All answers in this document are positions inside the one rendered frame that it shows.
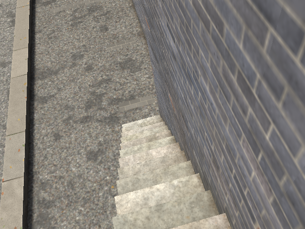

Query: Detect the stairs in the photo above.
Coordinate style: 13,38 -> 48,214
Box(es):
112,115 -> 231,229

